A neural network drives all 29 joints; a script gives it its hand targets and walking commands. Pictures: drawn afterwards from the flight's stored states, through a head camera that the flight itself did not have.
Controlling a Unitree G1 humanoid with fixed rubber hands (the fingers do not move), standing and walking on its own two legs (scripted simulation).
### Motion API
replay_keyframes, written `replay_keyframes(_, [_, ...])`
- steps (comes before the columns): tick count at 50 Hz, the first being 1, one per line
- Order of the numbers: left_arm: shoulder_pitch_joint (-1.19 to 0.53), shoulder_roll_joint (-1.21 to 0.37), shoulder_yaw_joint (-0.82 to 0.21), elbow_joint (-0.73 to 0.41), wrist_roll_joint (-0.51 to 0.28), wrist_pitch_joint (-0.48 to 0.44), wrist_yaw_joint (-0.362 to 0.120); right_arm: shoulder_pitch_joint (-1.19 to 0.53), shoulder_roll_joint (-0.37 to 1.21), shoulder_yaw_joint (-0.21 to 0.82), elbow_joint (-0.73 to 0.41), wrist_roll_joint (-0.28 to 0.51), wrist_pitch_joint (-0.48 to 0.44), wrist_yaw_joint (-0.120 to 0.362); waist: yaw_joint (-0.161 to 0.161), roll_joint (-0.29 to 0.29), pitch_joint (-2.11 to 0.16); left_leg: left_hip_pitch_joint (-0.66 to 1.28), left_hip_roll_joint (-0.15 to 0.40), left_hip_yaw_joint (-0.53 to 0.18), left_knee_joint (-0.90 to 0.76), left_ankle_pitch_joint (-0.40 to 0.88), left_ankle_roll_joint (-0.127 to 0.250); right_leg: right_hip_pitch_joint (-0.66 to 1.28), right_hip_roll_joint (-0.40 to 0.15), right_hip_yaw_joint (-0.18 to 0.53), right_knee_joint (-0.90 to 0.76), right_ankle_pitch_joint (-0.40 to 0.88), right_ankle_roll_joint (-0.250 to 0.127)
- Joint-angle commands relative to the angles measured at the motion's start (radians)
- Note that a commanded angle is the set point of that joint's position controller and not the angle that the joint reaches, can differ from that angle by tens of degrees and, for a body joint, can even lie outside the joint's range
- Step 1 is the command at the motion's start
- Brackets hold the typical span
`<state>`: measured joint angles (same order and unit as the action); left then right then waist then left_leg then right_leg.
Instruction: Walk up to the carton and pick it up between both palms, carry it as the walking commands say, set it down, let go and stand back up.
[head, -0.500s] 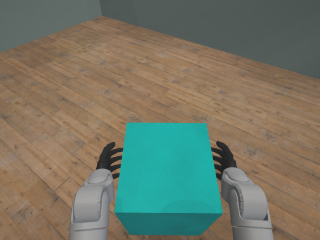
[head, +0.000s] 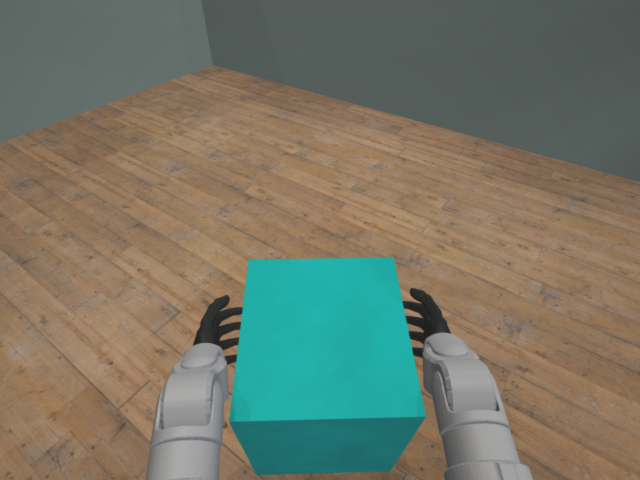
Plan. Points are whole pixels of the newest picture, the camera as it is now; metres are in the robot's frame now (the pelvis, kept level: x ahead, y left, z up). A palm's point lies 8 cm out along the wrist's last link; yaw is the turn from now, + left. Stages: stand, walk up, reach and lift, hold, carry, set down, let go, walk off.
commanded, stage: hold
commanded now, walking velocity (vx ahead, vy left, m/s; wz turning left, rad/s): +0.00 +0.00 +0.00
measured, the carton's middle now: (322, 370) +0.29 +0.04 -0.04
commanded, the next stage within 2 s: set down in 0.38 s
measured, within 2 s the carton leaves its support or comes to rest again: neither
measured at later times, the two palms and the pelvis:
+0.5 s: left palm (219, 346) +0.27 +0.17 +0.05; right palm (445, 344) +0.29 -0.12 +0.04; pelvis +0.00 -0.01 +0.00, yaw +0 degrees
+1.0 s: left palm (227, 365) +0.28 +0.17 -0.02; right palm (430, 359) +0.31 -0.12 -0.02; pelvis -0.01 -0.01 -0.01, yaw +0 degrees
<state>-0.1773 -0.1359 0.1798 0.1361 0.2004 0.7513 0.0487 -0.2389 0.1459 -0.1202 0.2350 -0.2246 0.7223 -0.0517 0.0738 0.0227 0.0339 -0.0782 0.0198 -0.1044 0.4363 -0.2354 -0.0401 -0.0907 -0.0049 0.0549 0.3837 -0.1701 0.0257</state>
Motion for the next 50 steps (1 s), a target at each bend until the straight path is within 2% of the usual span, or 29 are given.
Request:
replay_keyframes(1, [-0.517, -0.937, -0.6, -0.026, -0.231, -0.02, -0.225, -0.45, 0.858, 0.525, -0.05, 0.224, -0.027, 0.244, -0.043, 0.02, -0.219, -0.056, -0.11, 0.051, -0.122, 0.172, 0.021, 0.172, 0.122, -0.014, -0.056, 0.158, -0.066])
replay_keyframes(8, [-0.554, -1.011, -0.558, 0.018, -0.218, -0.017, -0.238, -0.565, 0.903, 0.508, -0.036, 0.249, -0.029, 0.292, -0.002, 0.043, -0.244, -0.032, -0.098, 0.044, -0.135, 0.189, 0.008, 0.16, 0.133, -0.016, -0.059, 0.109, -0.064])
replay_keyframes(13, [-0.583, -1.044, -0.55, 0.043, -0.22, -0.019, -0.249, -0.601, 0.923, 0.486, -0.007, 0.246, -0.034, 0.311, -0.006, 0.047, -0.264, -0.014, -0.095, 0.042, -0.134, 0.182, 0.002, 0.142, 0.132, -0.01, -0.061, 0.091, -0.065])
replay_keyframes(19, [-0.614, -1.052, -0.525, 0.078, -0.211, -0.025, -0.267, -0.624, 0.954, 0.463, 0.031, 0.238, -0.033, 0.314, -0.01, 0.017, -0.265, -0.02, -0.107, 0.052, -0.128, 0.138, 0.008, 0.135, 0.122, 0.0, -0.07, 0.081, -0.059])
replay_keyframes(20, [-0.556, -1.045, -0.494, 0.057, -0.203, -0.019, -0.26, -0.59, 0.973, 0.539, 0.001, 0.248, -0.042, 0.328, 0.004, 0.08, -0.274, 0.003, -0.105, 0.044, -0.129, 0.216, 0.003, 0.152, 0.121, -0.013, -0.04, 0.112, -0.053])
replay_keyframes(23, [-0.586, -1.007, -0.445, 0.12, -0.179, -0.03, -0.274, -0.58, 0.948, 0.462, 0.047, 0.202, -0.048, 0.319, -0.022, 0.038, -0.215, -0.058, -0.115, 0.055, -0.138, 0.114, 0.01, 0.15, 0.11, -0.008, -0.05, 0.062, -0.045])
replay_keyframes(26, [-0.624, -0.993, -0.403, 0.176, -0.164, -0.057, -0.292, -0.633, 0.968, 0.427, 0.071, 0.185, -0.066, 0.314, -0.018, -0.007, -0.207, -0.095, -0.122, 0.063, -0.136, 0.034, 0.022, 0.128, 0.098, -0.006, -0.045, -0.014, -0.034])
replay_keyframes(31, [-0.682, -0.984, -0.355, 0.25, -0.138, -0.114, -0.311, -0.669, 1.007, 0.37, 0.164, 0.153, -0.105, 0.303, -0.006, -0.059, -0.236, -0.119, -0.129, 0.07, -0.103, 0.011, 0.037, 0.086, 0.091, 0.006, -0.024, -0.048, -0.023])
replay_keyframes(41, [-0.701, -0.963, -0.318, 0.32, -0.075, -0.226, -0.31, -0.662, 1.013, 0.308, 0.3, 0.108, -0.218, 0.28, 0.019, -0.03, -0.314, -0.17, -0.133, 0.076, -0.027, 0.097, 0.037, 0.02, 0.1, 0.025, 0.035, 0.032, -0.018])
replay_keyframes(50, [-0.691, -0.985, -0.32, 0.364, -0.049, -0.328, -0.292, -0.661, 0.969, 0.302, 0.341, 0.08, -0.33, 0.265, 0.007, -0.009, -0.409, -0.253, -0.136, 0.062, 0.055, 0.174, 0.027, -0.105, 0.121, 0.014, 0.131, 0.103, -0.028])
